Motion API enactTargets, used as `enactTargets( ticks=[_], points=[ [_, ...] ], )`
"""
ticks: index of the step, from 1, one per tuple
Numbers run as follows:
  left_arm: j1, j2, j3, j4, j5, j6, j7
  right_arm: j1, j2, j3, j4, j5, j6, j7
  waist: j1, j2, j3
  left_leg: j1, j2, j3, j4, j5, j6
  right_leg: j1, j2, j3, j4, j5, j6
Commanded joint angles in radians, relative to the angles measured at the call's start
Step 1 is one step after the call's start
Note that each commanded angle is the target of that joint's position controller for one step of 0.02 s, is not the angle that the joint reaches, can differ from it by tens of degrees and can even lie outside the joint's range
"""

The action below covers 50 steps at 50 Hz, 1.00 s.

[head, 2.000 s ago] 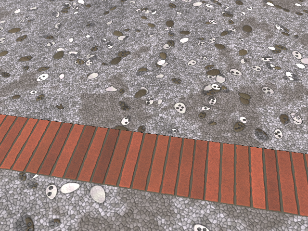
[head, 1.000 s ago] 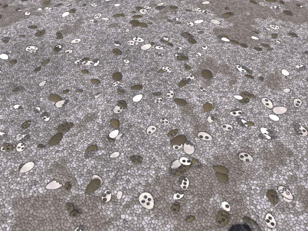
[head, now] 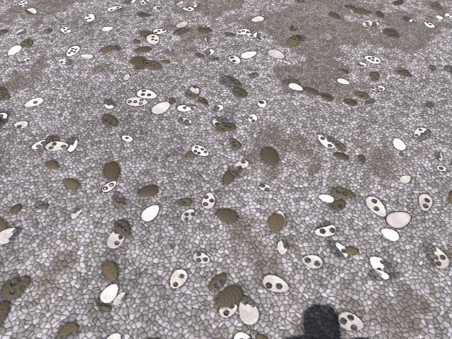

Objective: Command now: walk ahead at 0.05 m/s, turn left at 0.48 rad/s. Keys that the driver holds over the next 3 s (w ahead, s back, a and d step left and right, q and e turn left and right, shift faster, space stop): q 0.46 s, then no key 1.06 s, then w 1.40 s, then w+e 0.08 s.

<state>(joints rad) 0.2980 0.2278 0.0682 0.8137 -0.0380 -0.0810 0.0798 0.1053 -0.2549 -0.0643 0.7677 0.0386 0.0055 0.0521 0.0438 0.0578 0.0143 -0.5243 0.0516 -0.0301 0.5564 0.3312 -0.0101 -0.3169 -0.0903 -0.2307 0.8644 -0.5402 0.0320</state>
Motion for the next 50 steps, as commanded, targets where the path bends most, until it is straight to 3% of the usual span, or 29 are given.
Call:
enactTargets(
  ticks=[1,2,3,4,5,6,7,8,9,11,13,15,18,24,27,29,31,32,33,34,35,36,38,40,42,44,46,48,50],
  points=[
    [-0.138,0.057,0.036,-0.047,-0.016,0.001,0.006,0.148,-0.039,-0.035,0.022,-0.004,0.039,0.003,-0.123,-0.063,-0.025,0.317,-0.003,0.045,-0.157,0.108,0.021,-0.186,-0.168,0.086,0.047,0.101,-0.071],
    [-0.126,0.024,0.031,-0.029,-0.005,0.001,0.001,0.295,-0.077,-0.056,0.082,-0.024,0.032,-0.004,-0.191,0.025,-0.077,0.484,-0.025,0.064,-0.168,0.13,0.076,-0.228,-0.074,0.038,0.318,0.057,-0.05],
    [-0.086,0.022,0.038,-0.067,0.019,-0.002,-0.004,0.338,-0.182,-0.075,0.08,-0.064,0.0,-0.012,-0.191,0.251,-0.087,0.662,0.059,-0.034,-0.033,0.498,0.151,-0.487,0.09,0.033,0.692,-0.234,0.0],
    [0.004,0.024,0.026,-0.098,0.029,0.005,-0.008,0.263,-0.196,-0.055,0.03,-0.07,-0.014,-0.022,-0.1,0.279,-0.161,0.703,0.198,-0.216,0.024,0.637,0.252,-0.645,0.076,0.205,0.839,-0.147,-0.002],
    [0.001,0.077,0.03,-0.109,0.027,0.013,-0.006,0.192,-0.195,-0.049,-0.019,-0.059,-0.014,-0.024,-0.099,0.218,-0.259,0.687,0.258,-0.294,0.0,0.546,0.305,-0.688,0.074,0.26,0.926,-0.077,-0.006],
    [-0.003,0.104,0.032,-0.113,0.032,0.026,0.004,0.137,-0.193,-0.042,-0.049,-0.046,-0.007,-0.025,-0.075,0.094,-0.3,0.637,0.257,-0.326,-0.02,0.366,0.299,-0.697,0.057,0.294,0.959,-0.012,-0.008],
    [-0.041,0.086,0.014,-0.166,0.028,0.038,0.017,0.089,-0.259,-0.058,-0.057,-0.055,-0.002,-0.037,-0.041,0.14,-0.353,0.579,0.354,-0.578,-0.148,-0.167,0.343,-0.751,0.039,0.354,0.903,0.08,-0.009],
    [-0.104,0.121,0.023,-0.164,0.03,0.063,0.033,0.062,-0.193,-0.039,-0.073,-0.055,0.002,-0.053,-0.053,0.069,-0.29,0.503,0.348,-0.626,-0.196,-0.351,0.318,-0.768,0.03,0.375,0.891,0.123,0.004],
    [-0.137,0.143,0.03,-0.165,0.038,0.089,0.041,0.054,-0.149,-0.02,-0.074,-0.058,0.005,-0.067,-0.052,0.049,-0.246,0.426,0.309,-0.588,-0.191,-0.387,0.286,-0.739,0.043,0.38,0.887,0.156,0.01],
    [-0.168,0.108,0.024,-0.186,0.063,0.116,0.042,0.063,-0.163,-0.012,-0.081,-0.058,0.014,-0.094,-0.051,-0.005,-0.157,0.299,0.181,-0.455,-0.177,-0.422,0.245,-0.701,0.074,0.359,0.758,0.268,0.049],
    [-0.199,0.054,0.011,-0.219,0.067,0.116,0.032,0.088,-0.162,-0.006,-0.088,-0.054,0.025,-0.118,-0.05,-0.006,-0.166,0.292,0.114,-0.408,-0.143,-0.324,0.226,-0.666,0.101,0.344,0.702,0.313,0.073],
    [-0.225,0.024,-0.003,-0.25,0.066,0.112,0.02,0.097,-0.158,-0.004,-0.109,-0.049,0.041,-0.134,-0.056,0.002,-0.184,0.333,0.094,-0.406,-0.129,-0.303,0.218,-0.664,0.115,0.346,0.628,0.33,0.095],
    [-0.277,0.016,-0.01,-0.287,0.066,0.112,0.008,0.104,-0.154,-0.006,-0.141,-0.043,0.062,-0.148,-0.069,0.017,-0.176,0.362,0.08,-0.446,-0.148,-0.454,0.199,-0.632,0.118,0.364,0.47,0.357,0.108],
    [-0.323,0.055,0.004,-0.292,0.048,0.09,-0.023,0.095,-0.17,-0.03,-0.19,-0.043,0.073,-0.148,-0.084,0.09,-0.1,0.294,0.076,-0.523,-0.197,-0.685,0.212,-0.436,0.126,0.378,0.139,0.36,0.076],
    [-0.309,0.059,0.004,-0.268,0.039,0.079,-0.044,0.096,-0.156,-0.03,-0.2,-0.051,0.079,-0.131,-0.099,0.121,-0.086,0.226,0.067,-0.501,-0.207,-0.675,0.221,-0.248,0.135,0.327,0.01,0.301,0.049],
    [-0.265,0.063,0.009,-0.247,0.032,0.072,-0.06,0.092,-0.146,-0.028,-0.205,-0.047,0.079,-0.113,-0.09,0.139,-0.069,0.162,0.051,-0.5,-0.21,-0.689,0.219,-0.095,0.138,0.292,-0.098,0.254,0.025],
    [-0.208,0.058,0.017,-0.217,0.035,0.067,-0.07,0.1,-0.125,-0.022,-0.202,-0.039,0.073,-0.105,-0.061,0.113,-0.056,0.132,0.019,-0.497,-0.178,-0.743,0.191,0.064,0.133,0.268,-0.333,0.31,-0.008],
    [-0.172,0.07,0.023,-0.204,0.046,0.065,-0.069,0.141,-0.097,-0.015,-0.188,-0.04,0.064,-0.1,-0.05,0.075,-0.065,0.091,-0.021,-0.465,-0.115,-0.801,0.156,0.168,0.091,0.29,-0.424,0.324,-0.029],
    [-0.09,0.115,0.027,-0.198,0.07,0.062,-0.072,0.187,-0.043,-0.004,-0.181,-0.053,0.053,-0.093,-0.044,-0.092,-0.129,-0.018,-0.123,-0.331,0.152,-0.917,0.081,0.325,-0.095,0.493,-0.464,0.363,-0.099],
    [-0.034,0.193,0.045,-0.179,0.087,0.065,-0.078,0.151,-0.075,-0.021,-0.229,-0.03,0.03,-0.1,-0.043,-0.306,-0.081,-0.26,-0.237,-0.225,0.281,-1.025,0.024,0.344,-0.276,0.76,-0.517,0.456,-0.256],
    [-0.037,0.177,0.047,-0.179,0.09,0.054,-0.079,0.051,-0.151,-0.051,-0.243,-0.041,0.007,-0.106,-0.009,-0.267,-0.039,-0.323,-0.186,-0.256,0.464,-0.975,-0.029,0.262,-0.306,0.878,-0.563,0.297,-0.333],
    [-0.084,0.169,0.043,-0.187,0.082,0.054,-0.073,0.034,-0.185,-0.065,-0.227,-0.04,0.008,-0.108,-0.022,-0.233,-0.009,-0.332,-0.18,-0.25,0.584,-0.899,-0.041,0.222,-0.254,0.794,-0.568,0.205,-0.303],
    [-0.18,0.116,0.019,-0.199,0.06,0.07,-0.06,0.105,-0.143,-0.062,-0.168,-0.046,0.031,-0.108,-0.07,-0.216,-0.011,-0.263,-0.165,-0.205,0.687,-0.75,-0.061,0.13,-0.135,0.624,-0.569,0.175,-0.215],
    [-0.229,0.059,-0.009,-0.188,0.062,0.068,-0.062,0.194,-0.094,-0.053,-0.111,-0.04,0.033,-0.094,-0.123,-0.186,-0.034,-0.056,-0.13,-0.14,0.665,-0.611,-0.077,-0.016,-0.049,0.485,-0.583,0.248,-0.188],
    [-0.211,0.038,-0.017,-0.169,0.056,0.074,-0.066,0.176,-0.049,-0.034,-0.105,-0.043,0.032,-0.085,-0.106,-0.203,-0.033,0.013,-0.067,-0.049,0.457,-0.551,-0.092,-0.017,-0.001,0.401,-0.586,0.221,-0.177],
    [-0.131,0.066,-0.01,-0.146,0.051,0.076,-0.057,0.066,-0.008,-0.013,-0.131,-0.046,0.023,-0.083,-0.038,-0.226,-0.015,0.109,-0.04,-0.026,0.251,-0.557,-0.091,-0.021,-0.006,0.418,-0.59,0.191,-0.19],
    [-0.077,0.107,-0.003,-0.132,0.062,0.072,-0.053,0.047,-0.03,-0.015,-0.135,-0.037,0.013,-0.083,-0.018,-0.232,-0.006,0.171,-0.04,-0.023,0.128,-0.647,-0.079,0.003,-0.055,0.476,-0.589,0.143,-0.217],
    [-0.069,0.097,-0.011,-0.127,0.057,0.069,-0.055,0.093,-0.043,-0.021,-0.103,-0.034,0.002,-0.083,-0.035,-0.198,0.009,0.243,-0.042,-0.02,-0.051,-0.616,-0.055,0.017,-0.069,0.511,-0.564,0.127,-0.216],
    [-0.019,0.071,-0.02,-0.101,0.05,0.054,-0.062,0.138,-0.065,-0.025,-0.081,-0.054,-0.006,-0.086,-0.048,-0.146,-0.002,0.369,0.003,-0.081,-0.158,-0.449,-0.031,-0.003,-0.057,0.512,-0.523,0.283,-0.159]
  ],
)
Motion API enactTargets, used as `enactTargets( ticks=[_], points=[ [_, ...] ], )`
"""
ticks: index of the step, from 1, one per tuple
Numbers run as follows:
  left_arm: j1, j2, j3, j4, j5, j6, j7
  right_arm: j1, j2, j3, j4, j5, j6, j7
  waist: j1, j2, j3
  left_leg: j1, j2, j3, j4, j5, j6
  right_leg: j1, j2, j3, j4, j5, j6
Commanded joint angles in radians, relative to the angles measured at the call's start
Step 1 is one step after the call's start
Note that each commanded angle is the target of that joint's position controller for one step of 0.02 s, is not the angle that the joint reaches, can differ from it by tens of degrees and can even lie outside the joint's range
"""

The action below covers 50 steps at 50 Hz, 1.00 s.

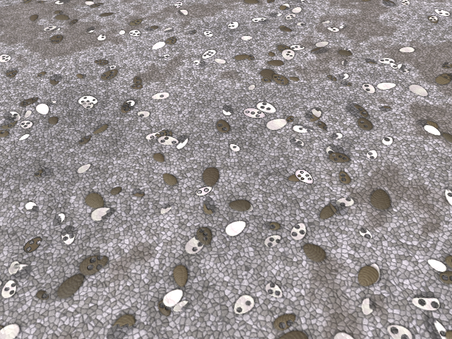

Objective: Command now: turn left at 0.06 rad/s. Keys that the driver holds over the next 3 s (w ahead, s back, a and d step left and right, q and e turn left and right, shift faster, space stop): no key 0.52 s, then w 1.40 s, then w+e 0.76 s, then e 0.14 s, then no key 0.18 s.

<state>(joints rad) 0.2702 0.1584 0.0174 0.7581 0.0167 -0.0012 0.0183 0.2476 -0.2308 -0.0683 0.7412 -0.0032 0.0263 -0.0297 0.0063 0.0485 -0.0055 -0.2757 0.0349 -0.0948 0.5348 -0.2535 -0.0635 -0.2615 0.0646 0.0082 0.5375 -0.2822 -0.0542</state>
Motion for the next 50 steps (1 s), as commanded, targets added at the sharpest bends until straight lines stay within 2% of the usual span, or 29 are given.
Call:
enactTargets(
  ticks=[1,2,3,4,5,10,17,26,27,28,29,30,31,32,33,34,36,37,39,40,41,42,43,44,45,46,47,48,50],
  points=[
    [0.037,0.138,0.029,-0.044,0.003,-0.043,-0.011,0.023,-0.138,-0.03,-0.051,-0.018,-0.026,-0.01,0.01,-0.065,-0.025,0.217,0.074,-0.053,-0.072,0.295,0.039,-0.096,-0.183,0.24,-0.157,0.119,-0.04],
    [0.044,0.156,0.039,-0.041,-0.006,-0.052,-0.017,0.025,-0.142,-0.042,-0.013,-0.007,-0.024,-0.003,0.018,0.023,-0.049,0.159,0.028,-0.023,-0.009,0.201,0.057,-0.047,-0.126,0.147,-0.156,0.163,-0.015],
    [-0.004,0.167,0.041,-0.034,-0.007,-0.054,-0.017,0.031,-0.083,-0.03,-0.017,-0.007,-0.024,0.002,-0.024,-0.019,-0.055,0.139,0.017,-0.022,-0.034,0.173,0.052,-0.013,-0.118,0.126,-0.12,0.145,-0.001],
    [-0.032,0.138,0.037,-0.04,-0.01,-0.05,-0.016,0.028,-0.061,-0.023,-0.003,-0.011,-0.023,0.001,-0.02,-0.01,-0.055,0.128,0.02,-0.024,-0.047,0.171,0.044,-0.006,-0.107,0.105,-0.108,0.146,-0.001],
    [-0.035,0.119,0.035,-0.034,-0.008,-0.042,-0.016,0.016,-0.057,-0.02,0.0,-0.009,-0.023,0.001,-0.016,0.002,-0.033,0.115,0.017,-0.024,-0.053,0.176,0.04,-0.006,-0.104,0.101,-0.102,0.163,-0.003],
    [-0.026,0.109,0.042,-0.012,-0.011,-0.025,-0.012,0.007,-0.056,-0.022,0.022,-0.004,-0.024,-0.006,-0.005,-0.012,-0.012,0.087,0.011,-0.019,-0.05,0.193,0.041,0.023,-0.092,0.075,-0.07,0.22,-0.005],
    [-0.034,0.115,0.05,0.036,-0.017,-0.016,-0.005,0.012,-0.054,-0.02,0.076,-0.002,-0.029,-0.013,-0.003,-0.044,-0.002,0.086,0.005,-0.011,-0.042,0.22,0.044,0.048,-0.089,0.066,-0.051,0.262,0.007],
    [-0.04,0.121,0.052,0.112,-0.021,-0.012,0.002,0.018,-0.043,-0.017,0.154,0.001,-0.026,-0.021,-0.005,-0.046,0.017,0.1,-0.003,0.005,-0.054,0.205,0.039,0.057,-0.089,0.066,-0.062,0.26,0.011],
    [-0.024,0.118,0.053,0.129,-0.022,-0.01,0.004,0.035,-0.034,-0.016,0.17,0.001,-0.024,-0.022,-0.006,-0.052,0.0,0.107,-0.02,0.025,-0.048,0.116,0.04,0.064,-0.08,0.06,-0.07,0.16,0.007],
    [-0.014,0.135,0.06,0.14,-0.03,-0.007,0.006,0.038,-0.032,-0.018,0.179,0.008,-0.023,-0.023,-0.001,-0.07,0.011,0.08,-0.052,0.06,-0.014,-0.036,0.047,0.057,-0.076,0.071,-0.085,-0.028,-0.011],
    [0.0,0.16,0.069,0.146,-0.039,-0.005,0.009,0.026,-0.028,-0.018,0.177,0.015,-0.025,-0.024,0.011,-0.104,0.041,0.019,-0.084,0.095,0.041,-0.181,0.056,0.043,-0.096,0.123,-0.124,-0.275,-0.047],
    [0.044,0.185,0.076,0.155,-0.045,-0.009,0.012,-0.007,-0.019,-0.016,0.16,0.021,-0.036,-0.023,0.035,-0.158,0.087,-0.082,-0.096,0.113,0.115,-0.252,0.062,0.045,-0.167,0.249,-0.203,-0.485,-0.1],
    [0.087,0.218,0.085,0.167,-0.048,-0.019,0.012,-0.06,-0.014,-0.013,0.131,0.032,-0.057,-0.021,0.056,-0.222,0.145,-0.199,-0.086,0.126,0.199,-0.253,0.068,0.061,-0.272,0.421,-0.301,-0.615,-0.166],
    [0.092,0.241,0.09,0.168,-0.047,-0.033,0.015,-0.123,-0.025,-0.012,0.103,0.044,-0.079,-0.017,0.07,-0.241,0.214,-0.283,-0.049,0.09,0.256,-0.243,0.084,0.042,-0.353,0.556,-0.364,-0.626,-0.222],
    [0.086,0.243,0.091,0.166,-0.039,-0.048,0.018,-0.159,-0.033,-0.014,0.087,0.049,-0.098,-0.012,0.075,-0.236,0.24,-0.354,-0.016,0.053,0.314,-0.273,0.097,0.06,-0.392,0.607,-0.381,-0.55,-0.246],
    [0.079,0.237,0.089,0.167,-0.033,-0.061,0.018,-0.163,-0.034,-0.014,0.084,0.048,-0.112,-0.006,0.071,-0.227,0.226,-0.397,0.009,0.035,0.344,-0.303,0.11,0.102,-0.409,0.608,-0.375,-0.459,-0.249],
    [0.031,0.228,0.089,0.16,-0.044,-0.067,0.014,-0.137,-0.043,-0.018,0.097,0.042,-0.129,0.009,0.044,-0.176,0.163,-0.32,0.029,0.051,0.227,-0.266,0.126,0.125,-0.368,0.469,-0.345,-0.302,-0.199],
    [0.001,0.229,0.091,0.159,-0.052,-0.062,0.011,-0.104,-0.035,-0.019,0.118,0.038,-0.132,0.016,0.021,-0.169,0.127,-0.183,0.005,0.094,0.138,-0.175,0.121,0.068,-0.317,0.368,-0.326,-0.225,-0.164],
    [-0.026,0.223,0.091,0.165,-0.058,-0.049,0.005,0.062,-0.022,-0.03,0.199,0.031,-0.127,0.025,-0.055,-0.154,0.058,0.177,-0.077,0.182,0.036,0.058,0.092,-0.121,-0.222,0.208,-0.241,-0.146,-0.112],
    [-0.025,0.202,0.083,0.166,-0.052,-0.051,0.003,0.158,-0.032,-0.041,0.232,0.032,-0.118,0.022,-0.098,-0.126,0.024,0.304,-0.099,0.194,0.035,0.046,0.084,-0.189,-0.188,0.163,-0.164,-0.117,-0.088],
    [-0.067,0.159,0.067,0.153,-0.042,-0.062,0.0,0.28,-0.062,-0.054,0.254,0.035,-0.115,0.014,-0.166,-0.035,-0.004,0.439,-0.021,0.063,-0.029,-0.034,0.119,-0.298,-0.137,0.094,0.061,-0.023,-0.037],
    [-0.072,0.077,0.047,0.12,-0.029,-0.076,-0.004,0.38,-0.178,-0.073,0.255,0.026,-0.119,0.009,-0.17,0.257,-0.058,0.527,0.25,-0.4,-0.228,-0.15,0.239,-0.453,-0.035,-0.025,0.475,-0.148,0.037],
    [-0.072,0.124,0.061,0.096,-0.06,-0.094,-0.004,0.373,-0.171,-0.059,0.257,0.003,-0.131,0.028,-0.138,0.26,-0.045,0.487,0.364,-0.722,-0.366,-0.349,0.363,-0.585,-0.012,0.073,0.657,-0.296,0.026],
    [-0.092,0.169,0.069,0.088,-0.08,-0.107,-0.005,0.252,-0.141,-0.044,0.222,0.008,-0.141,0.034,-0.093,0.131,0.074,0.416,0.363,-0.655,-0.368,-0.417,0.357,-0.676,-0.09,0.102,0.731,-0.215,-0.002],
    [-0.099,0.181,0.069,0.092,-0.077,-0.113,-0.005,0.17,-0.103,-0.03,0.193,0.013,-0.147,0.038,-0.068,0.06,0.109,0.359,0.311,-0.516,-0.364,-0.343,0.319,-0.668,-0.133,0.092,0.718,-0.098,-0.02],
    [-0.086,0.173,0.071,0.108,-0.061,-0.112,-0.002,0.109,-0.103,-0.022,0.176,0.01,-0.146,0.043,-0.039,0.016,0.106,0.303,0.265,-0.403,-0.369,-0.215,0.283,-0.617,-0.163,0.083,0.666,-0.01,-0.021],
    [-0.08,0.182,0.078,0.112,-0.046,-0.106,-0.003,0.088,-0.087,-0.013,0.171,0.008,-0.143,0.044,-0.02,0.017,0.097,0.264,0.227,-0.302,-0.376,-0.082,0.251,-0.56,-0.188,0.08,0.603,0.055,-0.014],
    [-0.071,0.173,0.079,0.119,-0.04,-0.097,-0.01,0.111,-0.065,-0.004,0.182,0.006,-0.135,0.042,-0.016,0.04,0.083,0.241,0.193,-0.223,-0.381,0.02,0.232,-0.512,-0.191,0.063,0.567,0.101,-0.003],
    [-0.098,0.146,0.073,0.112,-0.03,-0.085,-0.017,0.179,-0.068,0.0,0.207,0.007,-0.128,0.031,-0.024,0.04,0.076,0.241,0.167,-0.127,-0.379,0.221,0.234,-0.512,-0.18,0.024,0.512,0.169,0.023]
  ],
)
Over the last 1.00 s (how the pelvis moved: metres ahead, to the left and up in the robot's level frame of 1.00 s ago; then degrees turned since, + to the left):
0.12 -0.06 -0.07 23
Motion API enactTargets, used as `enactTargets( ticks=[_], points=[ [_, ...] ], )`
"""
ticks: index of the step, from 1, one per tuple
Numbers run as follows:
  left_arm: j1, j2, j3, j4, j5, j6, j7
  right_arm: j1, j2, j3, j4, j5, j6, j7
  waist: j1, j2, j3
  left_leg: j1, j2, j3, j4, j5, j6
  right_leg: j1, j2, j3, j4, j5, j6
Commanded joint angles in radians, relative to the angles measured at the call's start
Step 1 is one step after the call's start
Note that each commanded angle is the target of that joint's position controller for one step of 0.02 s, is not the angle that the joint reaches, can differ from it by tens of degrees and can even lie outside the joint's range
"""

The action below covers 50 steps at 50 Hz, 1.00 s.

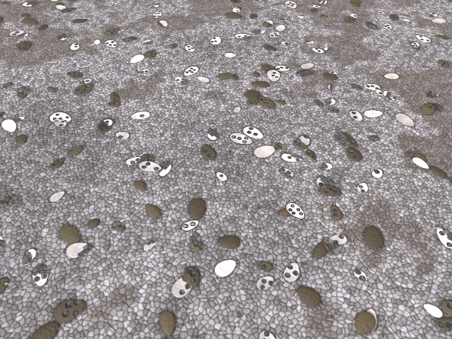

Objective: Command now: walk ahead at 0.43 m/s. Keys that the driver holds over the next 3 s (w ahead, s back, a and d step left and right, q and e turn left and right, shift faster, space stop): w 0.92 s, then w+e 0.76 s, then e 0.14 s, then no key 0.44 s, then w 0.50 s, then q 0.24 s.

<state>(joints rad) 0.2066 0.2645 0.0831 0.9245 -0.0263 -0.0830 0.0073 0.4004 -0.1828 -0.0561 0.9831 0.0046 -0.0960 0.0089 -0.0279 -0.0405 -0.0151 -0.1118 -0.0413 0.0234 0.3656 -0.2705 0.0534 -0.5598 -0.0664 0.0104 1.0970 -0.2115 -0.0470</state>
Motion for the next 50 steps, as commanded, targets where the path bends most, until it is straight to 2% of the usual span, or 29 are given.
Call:
enactTargets(
  ticks=[1,5,9,12,13,14,15,16,17,18,19,20,21,22,24,25,28,32,37,40,41,42,43,44,45,46,47,48,50],
  points=[
    [-0.074,0.032,0.004,-0.071,0.016,0.001,-0.008,0.045,-0.123,-0.011,-0.029,-0.001,-0.004,-0.013,0.006,0.116,0.091,0.077,0.239,-0.217,-0.211,0.31,0.121,-0.227,-0.044,0.012,-0.097,0.127,0.026],
    [-0.262,-0.004,-0.02,-0.144,0.012,-0.002,-0.022,0.073,-0.15,-0.008,-0.019,-0.003,0.007,-0.033,-0.032,0.113,0.115,0.018,0.209,-0.127,-0.241,0.341,0.107,-0.145,-0.001,-0.025,-0.386,0.288,0.042],
    [-0.37,0.011,-0.029,-0.189,0.001,-0.006,-0.041,0.115,-0.162,-0.013,0.007,0.012,0.01,-0.035,-0.048,0.121,0.157,0.076,0.252,-0.118,-0.248,0.318,0.116,-0.111,0.02,-0.027,-0.513,0.312,0.025],
    [-0.376,0.039,-0.026,-0.207,0.0,-0.016,-0.056,0.11,-0.178,-0.023,0.017,0.016,0.019,-0.035,-0.018,0.127,0.129,0.186,0.289,-0.105,-0.157,0.486,0.101,-0.071,0.036,-0.032,-0.565,0.207,-0.021],
    [-0.33,0.063,-0.016,-0.2,0.002,-0.018,-0.057,0.096,-0.194,-0.028,0.013,0.012,0.023,-0.035,0.014,0.148,0.086,0.202,0.289,-0.098,-0.09,0.669,0.091,0.02,0.065,-0.054,-0.564,0.163,-0.04],
    [-0.226,0.097,0.001,-0.174,0.003,-0.019,-0.054,0.079,-0.204,-0.031,0.008,0.01,0.029,-0.034,0.073,0.17,0.01,0.197,0.276,-0.082,0.035,0.87,0.078,0.175,0.102,-0.08,-0.558,0.135,-0.065],
    [-0.029,0.144,0.025,-0.118,-0.001,-0.016,-0.048,0.055,-0.201,-0.027,-0.004,0.004,0.034,-0.033,0.167,0.167,-0.101,0.105,0.232,-0.052,0.248,0.923,0.048,0.439,0.101,-0.068,-0.56,0.157,-0.103],
    [0.177,0.229,0.045,-0.076,0.012,-0.012,-0.035,0.071,-0.163,-0.01,-0.03,-0.017,0.03,-0.03,0.212,0.026,-0.273,-0.155,0.159,-0.018,0.591,0.544,0.017,0.799,-0.121,0.202,-0.532,0.152,-0.174],
    [0.233,0.252,0.043,-0.044,0.015,-0.011,-0.048,0.222,-0.02,0.028,-0.015,0.002,0.006,-0.009,0.124,-0.251,-0.457,-0.492,-0.027,-0.109,0.905,-0.282,-0.029,1.081,-0.337,0.727,-0.712,-0.154,-0.334],
    [0.199,0.154,0.019,-0.044,0.01,-0.009,-0.047,0.132,-0.134,-0.001,-0.009,0.034,-0.019,-0.006,0.159,-0.157,-0.351,-0.601,0.018,-0.193,0.994,-0.284,-0.007,1.009,-0.289,0.745,-0.802,-0.256,-0.286],
    [0.086,0.117,0.008,-0.06,0.006,-0.013,-0.044,0.003,-0.184,-0.015,-0.057,0.049,-0.03,-0.009,0.139,-0.107,-0.163,-0.661,0.068,-0.142,0.988,-0.192,0.004,0.836,-0.256,0.571,-0.826,-0.179,-0.238],
    [-0.007,0.102,0.001,-0.081,0.013,-0.02,-0.045,-0.06,-0.182,-0.016,-0.072,0.037,-0.034,-0.02,0.1,0.016,-0.082,-0.604,0.122,-0.12,0.934,-0.087,0.005,0.652,-0.226,0.454,-0.852,-0.031,-0.216],
    [-0.054,0.083,-0.004,-0.085,0.028,-0.026,-0.048,-0.083,-0.175,-0.024,-0.075,0.018,-0.028,-0.028,0.062,0.044,-0.038,-0.542,0.154,-0.113,0.882,-0.03,0.002,0.516,-0.191,0.363,-0.875,0.09,-0.203],
    [-0.067,0.062,-0.01,-0.08,0.04,-0.032,-0.05,-0.053,-0.152,-0.025,-0.074,0.011,-0.016,-0.029,0.024,0.015,-0.04,-0.475,0.18,-0.125,0.849,0.001,0.003,0.447,-0.164,0.307,-0.9,0.134,-0.195],
    [-0.043,0.053,-0.015,-0.056,0.03,-0.036,-0.049,-0.032,-0.11,-0.022,-0.077,0.013,0.005,-0.03,0.001,-0.012,-0.027,-0.444,0.193,-0.114,0.791,0.013,-0.003,0.384,-0.145,0.236,-0.945,0.174,-0.205],
    [-0.027,0.066,-0.014,-0.043,0.027,-0.038,-0.045,-0.055,-0.111,-0.023,-0.088,0.012,0.012,-0.031,-0.004,-0.013,-0.002,-0.467,0.201,-0.107,0.755,0.031,-0.011,0.359,-0.144,0.21,-0.964,0.186,-0.208],
    [0.036,0.107,-0.009,-0.016,0.025,-0.032,-0.023,-0.196,-0.13,-0.026,-0.143,-0.001,0.014,-0.032,0.023,0.007,0.053,-0.585,0.208,-0.091,0.586,0.19,-0.042,0.376,-0.137,0.164,-0.995,0.222,-0.203],
    [0.107,0.124,-0.014,0.008,0.016,-0.024,-0.01,-0.347,-0.107,-0.009,-0.187,0.0,0.001,-0.014,0.069,-0.003,0.075,-0.521,0.157,-0.038,0.306,0.411,-0.043,0.376,-0.08,0.064,-0.994,0.258,-0.153],
    [0.218,0.136,-0.014,0.059,0.007,-0.004,-0.007,-0.505,-0.115,0.006,-0.247,0.014,-0.007,0.017,0.118,0.003,0.11,-0.565,0.122,-0.027,0.163,0.368,-0.029,0.565,-0.144,0.078,-0.936,0.27,-0.153],
    [0.214,0.162,-0.003,0.064,0.008,0.015,0.0,-0.494,-0.15,0.001,-0.264,0.016,-0.016,0.036,0.082,-0.021,0.078,-0.519,0.097,-0.019,0.124,0.24,0.01,0.672,-0.19,0.09,-0.844,0.44,-0.132],
    [0.194,0.172,0.0,0.056,0.009,0.019,0.001,-0.435,-0.175,-0.01,-0.251,0.015,-0.017,0.036,0.044,-0.042,0.036,-0.418,0.067,0.005,0.117,0.203,0.028,0.68,-0.182,0.079,-0.777,0.61,-0.119],
    [0.172,0.168,-0.003,0.049,0.012,0.025,0.001,-0.3,-0.21,-0.03,-0.212,0.014,-0.018,0.032,-0.03,-0.042,-0.046,-0.228,0.035,0.033,0.095,0.22,0.056,0.652,-0.143,0.046,-0.63,0.759,-0.098],
    [0.161,0.142,-0.017,0.028,0.023,0.024,0.001,-0.103,-0.27,-0.052,-0.161,0.005,-0.017,0.023,-0.108,-0.019,-0.185,0.086,0.113,-0.048,0.148,0.27,0.11,0.491,-0.096,0.013,-0.39,0.671,-0.069],
    [0.273,0.029,-0.052,0.012,0.027,0.005,-0.011,0.035,-0.37,-0.078,-0.133,-0.013,-0.009,0.016,-0.089,0.198,-0.363,0.533,0.383,-0.488,0.127,0.15,0.273,0.06,0.065,-0.046,0.025,0.238,0.013],
    [0.272,0.042,-0.054,0.031,0.016,-0.02,-0.017,0.05,-0.296,-0.055,-0.124,-0.002,-0.002,0.016,-0.095,0.265,-0.433,0.595,0.456,-0.76,-0.024,0.072,0.316,-0.099,0.125,0.086,0.191,-0.346,0.014],
    [0.169,0.147,-0.024,0.002,-0.013,-0.036,-0.021,-0.035,-0.241,-0.035,-0.135,0.004,-0.001,0.014,-0.089,0.211,-0.267,0.465,0.413,-0.621,-0.048,0.037,0.255,-0.19,0.059,0.113,0.255,-0.312,-0.003],
    [0.101,0.152,-0.022,-0.015,-0.026,-0.041,-0.018,-0.125,-0.209,-0.025,-0.158,0.001,-0.001,0.01,-0.06,0.144,-0.151,0.295,0.38,-0.464,-0.075,0.094,0.217,-0.185,0.004,0.087,0.224,-0.219,-0.01],
    [0.069,0.135,-0.02,-0.018,-0.018,-0.034,-0.011,-0.186,-0.175,-0.015,-0.163,-0.005,-0.004,0.013,-0.029,0.085,-0.068,0.146,0.339,-0.358,-0.119,0.159,0.192,-0.15,-0.031,0.069,0.153,-0.151,-0.005],
    [0.107,0.09,-0.015,-0.005,-0.007,-0.001,-0.004,-0.225,-0.143,-0.007,-0.156,-0.018,-0.017,0.019,0.028,0.12,-0.019,-0.01,0.286,-0.233,-0.193,0.193,0.157,-0.038,-0.07,0.082,0.074,-0.072,0.002]
  ],
)
Over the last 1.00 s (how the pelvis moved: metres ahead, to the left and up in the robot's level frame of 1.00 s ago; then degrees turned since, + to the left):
0.15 0.07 0.01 -1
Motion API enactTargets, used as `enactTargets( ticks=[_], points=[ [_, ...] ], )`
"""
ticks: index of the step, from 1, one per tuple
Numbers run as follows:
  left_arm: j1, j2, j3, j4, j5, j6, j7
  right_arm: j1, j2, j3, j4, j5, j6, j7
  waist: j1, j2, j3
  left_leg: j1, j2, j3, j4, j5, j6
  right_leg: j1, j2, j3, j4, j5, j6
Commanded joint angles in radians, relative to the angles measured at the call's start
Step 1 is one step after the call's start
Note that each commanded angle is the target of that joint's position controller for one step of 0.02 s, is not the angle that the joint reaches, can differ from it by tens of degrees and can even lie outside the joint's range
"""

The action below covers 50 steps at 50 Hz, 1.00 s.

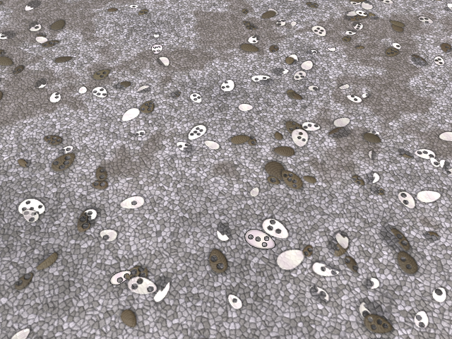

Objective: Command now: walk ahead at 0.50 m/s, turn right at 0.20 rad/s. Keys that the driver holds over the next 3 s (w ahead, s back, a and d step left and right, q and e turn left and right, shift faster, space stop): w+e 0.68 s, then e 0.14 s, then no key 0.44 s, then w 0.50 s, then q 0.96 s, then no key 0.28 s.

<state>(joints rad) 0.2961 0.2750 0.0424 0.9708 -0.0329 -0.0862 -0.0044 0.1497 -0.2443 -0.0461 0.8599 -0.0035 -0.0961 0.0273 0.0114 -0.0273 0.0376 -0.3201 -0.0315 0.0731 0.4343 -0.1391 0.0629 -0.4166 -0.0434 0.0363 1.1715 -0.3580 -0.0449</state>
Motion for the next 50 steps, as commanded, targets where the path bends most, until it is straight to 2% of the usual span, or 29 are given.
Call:
enactTargets(
  ticks=[1,4,9,12,15,18,19,20,21,22,23,24,25,26,27,30,32,35,37,39,41,42,43,44,45,46,47,48,50],
  points=[
    [0.034,0.053,0.022,-0.046,0.0,0.015,0.009,0.031,-0.086,-0.019,-0.023,-0.01,-0.023,0.002,-0.001,0.107,-0.062,0.16,0.27,-0.242,-0.285,0.087,0.151,-0.162,-0.095,0.055,-0.014,0.09,0.005],
    [-0.019,0.051,0.028,-0.076,0.002,0.034,0.013,0.057,-0.121,-0.029,0.002,-0.018,-0.031,-0.01,0.004,0.091,-0.019,0.143,0.267,-0.137,-0.322,0.167,0.15,-0.243,-0.092,0.083,-0.103,0.205,0.022],
    [-0.167,0.035,0.023,-0.134,0.016,0.021,-0.011,0.084,-0.148,-0.031,0.018,-0.012,-0.026,-0.035,-0.034,0.078,0.011,0.175,0.234,0.015,-0.342,0.211,0.103,-0.235,-0.066,0.025,-0.401,0.468,0.025],
    [-0.268,0.02,0.011,-0.183,0.016,0.021,-0.029,0.149,-0.165,-0.035,0.044,-0.002,-0.013,-0.043,-0.074,0.057,0.043,0.279,0.268,0.049,-0.327,0.233,0.098,-0.27,-0.058,-0.011,-0.498,0.474,0.012],
    [-0.332,0.027,0.01,-0.238,0.014,0.023,-0.05,0.185,-0.179,-0.043,0.059,0.009,0.015,-0.045,-0.084,0.058,0.057,0.421,0.314,0.069,-0.253,0.338,0.089,-0.329,-0.044,-0.046,-0.544,0.359,-0.014],
    [-0.277,0.067,0.029,-0.263,0.012,0.027,-0.066,0.153,-0.218,-0.055,0.038,0.014,0.04,-0.057,-0.025,0.109,-0.011,0.465,0.323,0.112,-0.075,0.765,0.056,-0.182,0.034,-0.132,-0.549,0.201,-0.063],
    [-0.178,0.099,0.048,-0.246,0.009,0.029,-0.065,0.141,-0.227,-0.057,0.03,0.012,0.05,-0.063,0.032,0.124,-0.07,0.446,0.309,0.128,0.071,0.893,0.04,-0.049,0.077,-0.157,-0.555,0.17,-0.087],
    [-0.015,0.155,0.081,-0.208,0.006,0.03,-0.056,0.129,-0.224,-0.054,0.019,0.014,0.056,-0.068,0.116,0.102,-0.154,0.349,0.268,0.151,0.288,0.856,0.007,0.192,0.113,-0.144,-0.624,0.229,-0.127],
    [0.134,0.258,0.116,-0.181,0.007,0.041,-0.03,0.151,-0.19,-0.039,-0.011,-0.007,0.043,-0.068,0.155,-0.048,-0.262,0.076,0.212,0.156,0.617,0.468,-0.038,0.51,-0.062,0.139,-0.636,0.259,-0.199],
    [0.081,0.313,0.118,-0.213,0.002,0.037,-0.026,0.213,-0.059,0.0,-0.058,-0.014,0.003,-0.047,0.045,-0.244,-0.365,-0.349,-0.036,0.013,0.968,-0.41,-0.101,0.804,-0.294,0.74,-0.796,0.119,-0.409],
    [0.112,0.238,0.094,-0.216,0.013,0.032,-0.027,0.111,-0.152,-0.017,-0.077,0.024,-0.044,-0.027,0.116,-0.128,-0.397,-0.464,0.01,-0.182,1.023,-0.412,-0.07,0.831,-0.293,0.764,-0.873,0.096,-0.384],
    [0.078,0.183,0.082,-0.217,0.018,0.024,-0.022,0.039,-0.167,-0.02,-0.105,0.052,-0.064,-0.019,0.111,-0.083,-0.272,-0.518,0.059,-0.172,0.984,-0.337,-0.045,0.736,-0.255,0.597,-0.866,0.152,-0.336],
    [0.009,0.152,0.073,-0.229,0.015,0.016,-0.025,0.03,-0.157,-0.018,-0.102,0.038,-0.069,-0.024,0.057,0.027,-0.172,-0.476,0.108,-0.166,0.871,-0.262,-0.041,0.568,-0.205,0.468,-0.871,0.258,-0.294],
    [-0.054,0.117,0.063,-0.247,0.016,0.013,-0.023,0.023,-0.171,-0.03,-0.096,0.011,-0.062,-0.033,0.022,0.041,-0.131,-0.403,0.138,-0.159,0.778,-0.226,-0.049,0.44,-0.17,0.387,-0.885,0.349,-0.269],
    [-0.087,0.102,0.055,-0.265,0.025,0.013,-0.02,0.039,-0.172,-0.035,-0.097,0.001,-0.047,-0.033,-0.01,0.03,-0.105,-0.341,0.151,-0.161,0.742,-0.203,-0.058,0.35,-0.145,0.35,-0.912,0.399,-0.267],
    [-0.076,0.141,0.065,-0.273,0.021,0.01,-0.005,0.038,-0.136,-0.031,-0.12,-0.012,-0.016,-0.035,-0.034,0.014,-0.074,-0.299,0.147,-0.134,0.598,-0.145,-0.106,0.224,-0.117,0.283,-0.953,0.499,-0.274],
    [-0.048,0.168,0.073,-0.269,0.016,0.013,0.009,-0.038,-0.117,-0.023,-0.15,-0.015,-0.011,-0.038,-0.012,0.002,-0.05,-0.297,0.126,-0.117,0.445,-0.019,-0.13,0.179,-0.08,0.232,-0.958,0.494,-0.248],
    [-0.009,0.172,0.076,-0.264,0.01,0.027,0.019,-0.146,-0.093,-0.012,-0.184,-0.01,-0.016,-0.031,0.033,-0.034,-0.034,-0.211,0.064,-0.099,0.203,0.185,-0.131,0.132,-0.019,0.181,-0.92,0.46,-0.188],
    [0.035,0.176,0.078,-0.251,0.01,0.041,0.023,-0.19,-0.103,-0.014,-0.21,-0.003,-0.021,-0.025,0.055,-0.056,-0.044,-0.161,0.02,-0.092,0.126,0.242,-0.126,0.145,-0.018,0.202,-0.867,0.507,-0.157],
    [0.056,0.163,0.076,-0.247,0.006,0.056,0.03,-0.192,-0.128,-0.024,-0.223,-0.001,-0.023,-0.019,0.05,-0.074,-0.067,-0.14,0.0,-0.12,0.067,0.218,-0.109,0.21,-0.03,0.261,-0.789,0.501,-0.131],
    [0.029,0.154,0.075,-0.264,0.011,0.067,0.04,-0.146,-0.156,-0.036,-0.216,-0.003,-0.028,-0.014,0.018,-0.098,-0.089,-0.104,-0.002,-0.142,0.03,0.162,-0.08,0.271,-0.042,0.327,-0.692,0.521,-0.107],
    [-0.006,0.144,0.071,-0.279,0.013,0.069,0.043,-0.081,-0.164,-0.041,-0.198,-0.01,-0.033,-0.014,-0.021,-0.1,-0.114,-0.039,0.01,-0.127,-0.016,0.216,-0.058,0.283,-0.026,0.32,-0.621,0.538,-0.082],
    [-0.015,0.111,0.06,-0.297,0.019,0.066,0.042,-0.009,-0.189,-0.047,-0.189,-0.029,-0.04,-0.018,-0.05,-0.076,-0.183,0.113,0.073,-0.148,-0.032,0.372,-0.018,0.251,0.026,0.287,-0.488,0.52,-0.043],
    [0.037,0.05,0.039,-0.32,0.041,0.061,0.041,0.087,-0.248,-0.054,-0.19,-0.053,-0.039,-0.025,-0.056,0.095,-0.327,0.403,0.29,-0.331,0.062,0.779,0.068,0.081,0.109,0.207,-0.201,0.135,0.009],
    [0.244,0.048,0.029,-0.307,0.019,0.054,0.032,0.125,-0.254,-0.058,-0.171,-0.041,-0.018,-0.017,0.01,0.355,-0.482,0.641,0.511,-0.676,0.052,0.803,0.27,-0.143,0.199,0.163,0.054,-0.409,0.057],
    [0.252,0.152,0.048,-0.271,0.01,0.064,0.029,0.084,-0.2,-0.051,-0.197,-0.01,-0.001,-0.015,-0.004,0.229,-0.457,0.565,0.488,-0.717,0.003,0.473,0.259,-0.199,0.118,0.189,0.164,-0.327,0.078],
    [0.121,0.187,0.059,-0.285,0.005,0.082,0.033,0.033,-0.143,-0.032,-0.216,-0.009,0.013,-0.021,-0.036,0.152,-0.319,0.447,0.418,-0.58,-0.025,0.315,0.214,-0.243,0.092,0.144,0.193,-0.25,0.097],
    [0.052,0.179,0.059,-0.295,0.011,0.101,0.041,-0.016,-0.115,-0.016,-0.216,-0.017,0.026,-0.022,-0.03,0.094,-0.231,0.309,0.362,-0.487,-0.056,0.232,0.185,-0.233,0.065,0.115,0.159,-0.2,0.106],
    [0.027,0.132,0.052,-0.31,0.021,0.126,0.046,-0.077,-0.111,-0.007,-0.204,-0.028,0.039,-0.021,0.016,0.127,-0.124,0.071,0.276,-0.357,-0.123,0.183,0.154,-0.113,0.025,0.087,0.011,-0.151,0.106]
  ],
)
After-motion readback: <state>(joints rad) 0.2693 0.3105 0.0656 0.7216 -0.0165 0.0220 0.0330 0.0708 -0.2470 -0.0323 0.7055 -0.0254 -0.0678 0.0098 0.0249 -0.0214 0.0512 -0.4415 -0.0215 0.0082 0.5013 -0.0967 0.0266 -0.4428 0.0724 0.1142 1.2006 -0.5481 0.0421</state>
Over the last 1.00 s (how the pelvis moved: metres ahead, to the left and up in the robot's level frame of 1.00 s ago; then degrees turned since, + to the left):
0.58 0.00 -0.01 -1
